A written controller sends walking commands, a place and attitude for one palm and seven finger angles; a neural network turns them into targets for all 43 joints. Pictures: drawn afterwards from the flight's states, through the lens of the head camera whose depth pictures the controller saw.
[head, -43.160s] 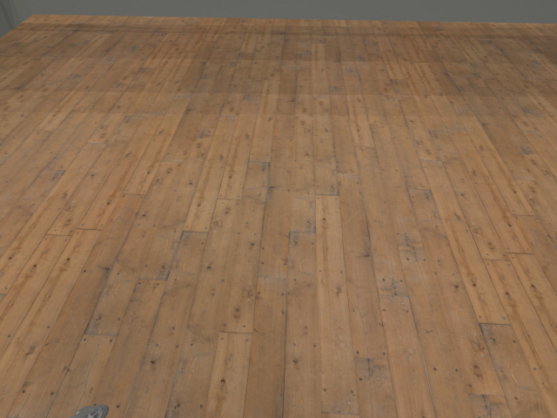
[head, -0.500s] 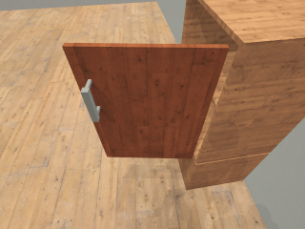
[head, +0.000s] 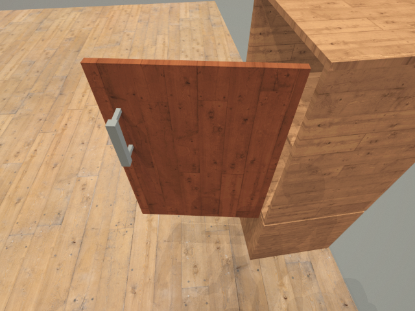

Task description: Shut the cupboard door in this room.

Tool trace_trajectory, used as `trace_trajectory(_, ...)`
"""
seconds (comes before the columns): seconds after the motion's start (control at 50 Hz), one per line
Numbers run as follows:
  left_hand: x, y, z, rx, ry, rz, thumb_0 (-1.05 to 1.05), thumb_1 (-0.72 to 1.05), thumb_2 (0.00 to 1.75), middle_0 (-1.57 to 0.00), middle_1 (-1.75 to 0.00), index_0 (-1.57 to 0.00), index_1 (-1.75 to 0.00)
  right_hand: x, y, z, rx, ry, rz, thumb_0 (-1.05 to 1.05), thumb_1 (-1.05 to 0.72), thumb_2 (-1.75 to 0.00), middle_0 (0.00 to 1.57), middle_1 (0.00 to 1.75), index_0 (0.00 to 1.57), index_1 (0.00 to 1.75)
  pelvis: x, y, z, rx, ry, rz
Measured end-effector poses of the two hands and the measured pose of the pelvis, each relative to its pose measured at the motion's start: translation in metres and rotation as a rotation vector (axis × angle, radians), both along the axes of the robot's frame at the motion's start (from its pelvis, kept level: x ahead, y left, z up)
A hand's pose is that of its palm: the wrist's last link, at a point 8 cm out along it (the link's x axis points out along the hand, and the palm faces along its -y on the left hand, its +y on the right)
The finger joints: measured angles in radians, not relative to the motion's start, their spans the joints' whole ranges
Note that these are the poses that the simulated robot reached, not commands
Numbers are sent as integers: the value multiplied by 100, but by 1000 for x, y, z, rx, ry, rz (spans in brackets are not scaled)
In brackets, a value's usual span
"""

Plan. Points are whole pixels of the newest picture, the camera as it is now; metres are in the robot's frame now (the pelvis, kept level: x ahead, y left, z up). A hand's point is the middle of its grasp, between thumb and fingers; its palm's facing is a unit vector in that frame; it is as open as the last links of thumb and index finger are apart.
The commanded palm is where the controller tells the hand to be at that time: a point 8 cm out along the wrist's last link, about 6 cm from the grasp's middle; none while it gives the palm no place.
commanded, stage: look again from close up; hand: left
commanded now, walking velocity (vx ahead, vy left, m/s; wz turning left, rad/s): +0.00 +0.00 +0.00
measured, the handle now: (122, 138) +0.45 +0.23 +0.06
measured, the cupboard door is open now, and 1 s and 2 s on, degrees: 79 79 79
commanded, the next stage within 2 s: raise the hand and make a fist in 0.18 s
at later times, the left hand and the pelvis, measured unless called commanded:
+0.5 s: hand (115, 272) +0.19 +0.19 -0.01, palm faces +0.19 -0.98 -0.05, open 7.1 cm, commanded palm +0.10 +0.23 -0.06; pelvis -0.03 +0.01 -0.03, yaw +2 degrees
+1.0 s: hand (113, 293) +0.15 +0.18 -0.02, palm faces -0.04 -1.00 -0.03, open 4.7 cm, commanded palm +0.12 +0.24 -0.01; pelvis -0.05 +0.01 -0.08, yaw +2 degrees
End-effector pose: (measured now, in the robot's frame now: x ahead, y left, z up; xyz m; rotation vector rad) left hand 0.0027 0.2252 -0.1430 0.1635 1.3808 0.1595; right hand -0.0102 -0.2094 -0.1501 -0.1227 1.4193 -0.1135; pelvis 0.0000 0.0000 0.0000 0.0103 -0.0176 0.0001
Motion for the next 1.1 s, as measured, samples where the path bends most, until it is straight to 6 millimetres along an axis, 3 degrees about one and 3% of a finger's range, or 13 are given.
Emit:
trace_trajectory(0.3,-10,-4,-2,-8,12,12,1,91,90,-20,-30,-20,-30,-4,2,0,1,9,1,1,-91,-90,20,30,20,30,-2,0,0,-6,3,3)
trace_trajectory(0.34,15,8,15,11,-159,92,2,93,90,-20,-30,-20,-30,2,-7,5,-58,-86,4,2,-92,-90,20,30,20,30,-5,1,-3,-7,5,-11)
trace_trajectory(0.46,133,17,116,42,-956,39,2,93,90,-23,-33,-23,-34,63,-37,24,-134,-531,26,2,-92,-90,20,30,20,30,-21,7,-16,-2,58,35)
trace_trajectory(0.52,161,6,141,-56,-1280,-32,2,92,90,-26,-37,-26,-37,101,-47,37,-155,-720,73,2,-92,-90,20,30,20,30,-32,6,-32,10,122,21)
trace_trajectory(0.56,161,-5,143,-132,-1435,-108,1,92,90,-29,-40,-29,-41,124,-50,45,-166,-820,110,2,-91,-90,20,30,20,30,-39,5,-47,16,157,12)
trace_trajectory(0.6,151,-11,131,-183,-1479,-171,1,91,90,-32,-44,-32,-44,145,-51,49,-172,-894,143,1,-91,-90,20,30,20,30,-45,5,-61,19,179,8)
trace_trajectory(0.68,117,-8,94,-209,-1334,-143,1,90,90,-39,-51,-39,-51,178,-38,53,-164,-982,195,1,-91,-90,20,30,20,30,-52,5,-81,14,200,15)
trace_trajectory(0.74,94,5,85,-135,-1266,-83,1,90,90,-45,-57,-45,-57,192,-19,48,-133,-1008,235,1,-91,-90,20,30,20,30,-55,6,-89,-6,212,30)
trace_trajectory(0.82,90,15,108,-60,-1369,-88,2,90,90,-52,-65,-52,-65,191,11,30,-69,-977,288,1,-91,-90,20,30,20,30,-58,7,-95,-36,223,50)
trace_trajectory(0.92,117,10,128,-119,-1421,-187,2,90,90,-61,-75,-61,-75,165,34,3,7,-861,260,1,-90,-90,20,30,21,30,-59,11,-93,-53,225,56)
trace_trajectory(1.0,133,9,129,-164,-1308,-206,2,90,90,-68,-83,-68,-83,137,35,-4,17,-768,176,1,-90,-90,21,30,21,30,-55,14,-83,-46,216,44)
trace_trajectory(1.1,137,23,141,-114,-1290,-156,2,90,90,-77,-93,-77,-93,113,20,2,-33,-707,127,1,-90,-90,21,30,21,30,-45,18,-71,-36,208,32)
